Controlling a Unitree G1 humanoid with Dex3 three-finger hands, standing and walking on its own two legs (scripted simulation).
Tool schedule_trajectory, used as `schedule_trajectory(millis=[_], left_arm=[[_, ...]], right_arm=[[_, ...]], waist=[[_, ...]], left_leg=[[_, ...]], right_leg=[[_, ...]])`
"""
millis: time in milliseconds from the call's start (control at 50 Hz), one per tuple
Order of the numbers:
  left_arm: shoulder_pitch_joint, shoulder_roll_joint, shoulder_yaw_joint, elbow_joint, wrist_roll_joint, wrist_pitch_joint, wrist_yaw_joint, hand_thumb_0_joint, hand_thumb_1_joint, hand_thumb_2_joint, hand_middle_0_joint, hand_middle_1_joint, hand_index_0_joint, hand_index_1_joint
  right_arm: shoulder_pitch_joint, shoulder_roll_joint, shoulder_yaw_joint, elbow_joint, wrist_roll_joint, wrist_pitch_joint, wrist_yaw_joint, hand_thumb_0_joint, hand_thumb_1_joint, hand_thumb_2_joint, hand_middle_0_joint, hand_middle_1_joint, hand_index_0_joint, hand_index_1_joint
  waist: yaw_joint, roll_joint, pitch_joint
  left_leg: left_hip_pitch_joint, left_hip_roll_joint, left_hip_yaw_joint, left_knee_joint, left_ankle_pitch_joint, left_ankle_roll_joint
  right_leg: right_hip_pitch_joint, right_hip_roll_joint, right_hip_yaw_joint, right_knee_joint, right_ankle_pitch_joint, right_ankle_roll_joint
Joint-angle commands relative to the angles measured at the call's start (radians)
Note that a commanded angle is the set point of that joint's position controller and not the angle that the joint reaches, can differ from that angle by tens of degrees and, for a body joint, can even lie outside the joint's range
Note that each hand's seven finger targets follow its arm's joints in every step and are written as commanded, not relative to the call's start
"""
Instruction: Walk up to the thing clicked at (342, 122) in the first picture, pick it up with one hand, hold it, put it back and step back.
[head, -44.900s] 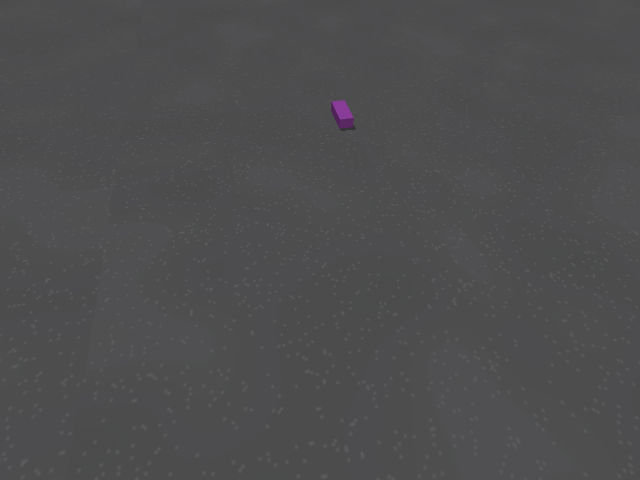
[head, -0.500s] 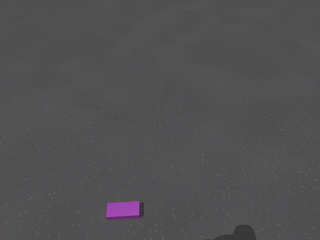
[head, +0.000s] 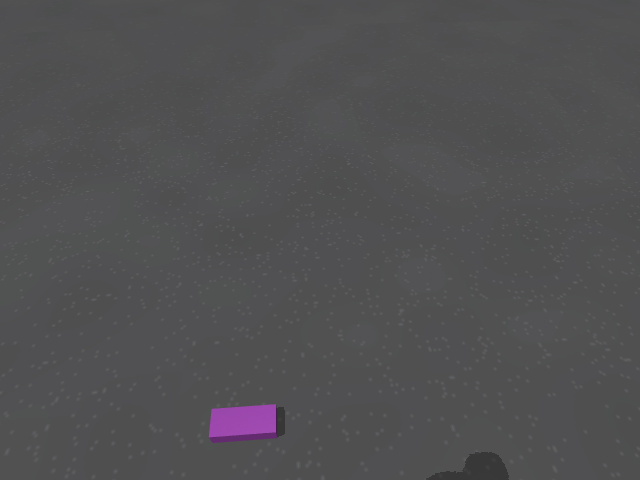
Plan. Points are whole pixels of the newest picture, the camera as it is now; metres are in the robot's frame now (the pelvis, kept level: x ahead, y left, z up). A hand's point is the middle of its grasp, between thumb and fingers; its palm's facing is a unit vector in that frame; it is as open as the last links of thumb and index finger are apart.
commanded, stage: step back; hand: left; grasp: from above
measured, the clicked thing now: (244, 423) +0.41 +0.22 -0.75
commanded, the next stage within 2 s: none
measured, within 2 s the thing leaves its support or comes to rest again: neither
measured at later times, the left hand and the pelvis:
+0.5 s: hand out of the picture +0.04 +0.28 -0.18, palm faces -0.08 -0.91 -0.40, open 7.4 cm; pelvis -0.09 +0.01 -0.03, yaw +0 degrees
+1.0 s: hand out of the picture -0.05 +0.29 -0.17, palm faces -0.13 -0.91 -0.39, open 7.4 cm; pelvis -0.18 +0.04 -0.03, yaw -4 degrees
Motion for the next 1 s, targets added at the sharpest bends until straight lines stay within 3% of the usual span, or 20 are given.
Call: schedule_trajectory(millis=[0, 240, 280, 320, 340, 440, 480, 520, 540, 560, 580, 600, 680, 740, 820, 880, 920, 940, 960, 980], left_arm=[[-0.020, 0.276, 0.072, -0.110, -0.017, -0.004, 0.031, 0.000, 0.900, 0.900, -0.200, -0.300, -0.200, -0.300], [0.011, 0.289, 0.079, -0.235, 0.006, 0.026, 0.020, 0.000, 0.900, 0.900, -0.200, -0.300, -0.200, -0.300], [0.025, 0.313, 0.090, -0.250, 0.012, 0.026, 0.018, 0.000, 0.900, 0.900, -0.200, -0.300, -0.200, -0.300], [-0.020, 0.376, 0.106, -0.280, 0.026, 0.019, 0.020, 0.000, 0.900, 0.900, -0.200, -0.300, -0.200, -0.300], [-0.043, 0.390, 0.113, -0.302, 0.037, 0.015, 0.024, 0.000, 0.900, 0.900, -0.200, -0.300, -0.200, -0.300], [-0.155, 0.333, 0.105, -0.362, 0.047, 0.022, 0.038, 0.000, 0.900, 0.900, -0.200, -0.300, -0.200, -0.300], [-0.087, 0.317, 0.106, -0.358, 0.038, 0.031, 0.038, 0.000, 0.900, 0.900, -0.200, -0.300, -0.200, -0.300], [-0.063, 0.302, 0.094, -0.356, 0.013, 0.051, 0.029, 0.000, 0.900, 0.900, -0.200, -0.300, -0.200, -0.300], [-0.044, 0.266, 0.088, -0.370, 0.000, 0.058, 0.027, 0.000, 0.900, 0.900, -0.200, -0.300, -0.200, -0.300], [-0.015, 0.218, 0.080, -0.373, -0.003, 0.056, 0.033, 0.000, 0.900, 0.900, -0.200, -0.300, -0.200, -0.300], [-0.022, 0.238, 0.084, -0.369, 0.007, 0.055, 0.044, 0.000, 0.900, 0.900, -0.200, -0.300, -0.200, -0.300], [-0.085, 0.241, 0.090, -0.379, 0.018, 0.050, 0.053, 0.000, 0.900, 0.900, -0.200, -0.300, -0.200, -0.300], [0.003, 0.239, 0.096, -0.353, -0.002, 0.057, 0.038, 0.000, 0.900, 0.900, -0.200, -0.300, -0.200, -0.300], [-0.009, 0.238, 0.104, -0.363, 0.012, 0.047, 0.035, 0.000, 0.900, 0.900, -0.200, -0.300, -0.200, -0.300], [-0.043, 0.224, 0.100, -0.403, 0.016, 0.033, 0.027, 0.000, 0.900, 0.900, -0.200, -0.300, -0.200, -0.300], [0.028, 0.208, 0.105, -0.375, 0.018, 0.026, 0.021, 0.000, 0.900, 0.900, -0.200, -0.300, -0.200, -0.300], [0.089, 0.213, 0.108, -0.347, 0.023, 0.016, 0.022, 0.000, 0.900, 0.900, -0.200, -0.300, -0.200, -0.300], [0.101, 0.264, 0.120, -0.344, 0.029, 0.011, 0.024, 0.000, 0.900, 0.900, -0.200, -0.300, -0.200, -0.300], [0.073, 0.322, 0.134, -0.362, 0.027, 0.010, 0.024, 0.000, 0.900, 0.900, -0.200, -0.300, -0.200, -0.300], [0.027, 0.368, 0.137, -0.387, 0.022, 0.017, 0.024, 0.000, 0.900, 0.900, -0.200, -0.300, -0.200, -0.300]], right_arm=[[-0.046, -0.251, -0.058, -0.093, 0.013, 0.002, -0.007, 0.000, -0.900, -0.900, 0.200, 0.300, 0.200, 0.300], [-0.052, -0.275, -0.100, -0.208, 0.009, 0.039, 0.005, 0.000, -0.900, -0.900, 0.200, 0.300, 0.200, 0.300], [-0.052, -0.267, -0.101, -0.221, 0.009, 0.043, 0.008, 0.000, -0.900, -0.900, 0.200, 0.300, 0.200, 0.300], [-0.017, -0.236, -0.097, -0.225, 0.005, 0.050, 0.015, 0.000, -0.900, -0.900, 0.200, 0.300, 0.200, 0.300], [0.024, -0.238, -0.100, -0.221, -0.003, 0.057, 0.015, 0.000, -0.900, -0.900, 0.200, 0.300, 0.200, 0.300], [0.163, -0.262, -0.106, -0.198, 0.011, 0.045, 0.013, 0.000, -0.900, -0.900, 0.200, 0.300, 0.200, 0.300], [0.164, -0.246, -0.096, -0.207, 0.002, 0.033, 0.005, 0.000, -0.900, -0.900, 0.200, 0.300, 0.200, 0.300], [0.165, -0.233, -0.097, -0.202, -0.021, 0.015, -0.004, 0.000, -0.900, -0.900, 0.200, 0.300, 0.200, 0.300], [0.147, -0.279, -0.112, -0.213, -0.039, 0.012, -0.011, 0.000, -0.900, -0.900, 0.200, 0.300, 0.200, 0.300], [0.113, -0.360, -0.126, -0.227, -0.051, 0.012, -0.015, 0.000, -0.900, -0.900, 0.200, 0.300, 0.200, 0.300], [0.093, -0.379, -0.129, -0.249, -0.042, 0.014, -0.015, 0.000, -0.900, -0.900, 0.200, 0.300, 0.200, 0.300], [0.118, -0.408, -0.135, -0.267, -0.035, 0.012, -0.017, 0.000, -0.900, -0.900, 0.200, 0.300, 0.200, 0.300], [-0.018, -0.285, -0.105, -0.295, -0.028, 0.002, -0.043, 0.000, -0.900, -0.900, 0.200, 0.300, 0.200, 0.300], [0.055, -0.266, -0.111, -0.295, -0.017, 0.001, -0.045, 0.000, -0.900, -0.900, 0.200, 0.300, 0.200, 0.300], [0.128, -0.293, -0.119, -0.298, -0.011, 0.002, -0.048, 0.000, -0.900, -0.900, 0.200, 0.300, 0.200, 0.300], [0.083, -0.295, -0.117, -0.312, 0.001, 0.012, -0.040, 0.000, -0.900, -0.900, 0.200, 0.300, 0.200, 0.300], [0.049, -0.280, -0.107, -0.324, 0.011, 0.018, -0.034, 0.000, -0.900, -0.900, 0.200, 0.300, 0.200, 0.300], [0.028, -0.251, -0.096, -0.335, 0.022, 0.017, -0.032, 0.000, -0.900, -0.900, 0.200, 0.300, 0.200, 0.300], [0.024, -0.226, -0.084, -0.352, 0.030, 0.015, -0.029, 0.000, -0.900, -0.900, 0.200, 0.300, 0.200, 0.300], [0.024, -0.223, -0.090, -0.344, 0.024, 0.025, -0.042, 0.000, -0.900, -0.900, 0.200, 0.300, 0.200, 0.300]], waist=[[-0.005, -0.026, -0.009], [-0.006, 0.004, -0.129], [0.009, -0.059, -0.125], [0.012, -0.243, -0.086], [0.006, -0.244, -0.080], [-0.040, -0.200, -0.124], [-0.010, -0.185, -0.153], [-0.027, -0.100, -0.139], [-0.008, 0.053, -0.113], [0.019, 0.225, -0.081], [0.006, 0.146, -0.067], [-0.067, 0.244, -0.065], [0.042, 0.140, -0.028], [-0.004, 0.112, -0.082], [-0.047, 0.100, -0.106], [-0.015, 0.128, -0.132], [0.014, 0.072, -0.164], [0.020, -0.019, -0.195], [0.024, -0.165, -0.172], [0.044, -0.304, -0.128]], left_leg=[[-0.060, 0.109, -0.084, 0.066, 0.284, 0.046], [-0.206, 0.107, -0.137, 0.216, -0.022, 0.139], [-0.223, 0.051, -0.110, 0.327, -0.154, 0.113], [-0.228, -0.097, 0.009, 0.652, -0.352, 0.036], [-0.239, -0.095, -0.049, 0.781, -0.400, 0.028], [-0.178, -0.033, -0.065, 0.677, -0.327, 0.024], [-0.207, -0.012, -0.043, 0.386, -0.282, 0.022], [-0.138, -0.019, -0.017, 0.064, -0.026, 0.014], [-0.075, 0.087, -0.193, 0.023, 0.119, 0.023], [0.033, 0.232, -0.382, 0.048, 0.406, 0.056], [0.004, 0.280, -0.331, 0.119, 0.615, 0.111], [-0.112, 0.360, -0.462, 0.053, 0.537, 0.167], [-0.012, 0.188, -0.191, 0.133, 0.580, 0.079], [0.133, 0.224, -0.216, 0.188, 0.604, 0.167], [0.174, 0.244, -0.219, 0.217, 0.574, 0.200], [0.087, 0.215, -0.187, 0.273, 0.474, 0.176], [-0.010, 0.162, -0.127, 0.346, 0.384, 0.122], [-0.145, 0.119, -0.112, 0.398, 0.237, 0.086], [-0.284, -0.009, -0.080, 0.520, 0.019, 0.039], [-0.294, -0.075, -0.046, 0.699, -0.437, 0.011]], right_leg=[[-0.080, -0.090, 0.087, 0.067, 0.325, -0.052], [-0.165, -0.074, 0.139, 0.271, 0.070, -0.134], [-0.218, -0.137, 0.225, 0.199, 0.033, -0.186], [-0.309, -0.325, 0.437, -0.018, 0.035, -0.286], [-0.339, -0.368, 0.490, -0.047, 0.008, -0.326], [-0.327, -0.241, 0.268, 0.101, 0.081, -0.228], [-0.146, -0.215, 0.253, 0.178, 0.176, -0.188], [-0.134, -0.130, 0.185, 0.320, 0.189, -0.131], [-0.258, -0.040, 0.141, 0.447, 0.066, -0.086], [-0.494, 0.117, 0.099, 0.569, -0.330, -0.055], [-0.507, 0.138, 0.144, 0.645, -0.400, -0.038], [-0.463, 0.131, 0.178, 0.716, -0.442, -0.022], [-0.508, 0.136, 0.202, 0.818, -0.234, -0.046], [-0.488, 0.109, 0.151, 0.725, -0.275, -0.013], [-0.429, 0.074, 0.108, 0.514, -0.286, -0.014], [-0.259, 0.047, 0.040, 0.234, -0.177, -0.038], [-0.090, 0.036, 0.056, 0.059, 0.112, -0.062], [0.027, -0.038, 0.176, 0.124, 0.323, -0.095], [0.045, -0.168, 0.357, 0.118, 0.440, -0.193], [-0.077, -0.347, 0.534, 0.079, 0.534, -0.340]])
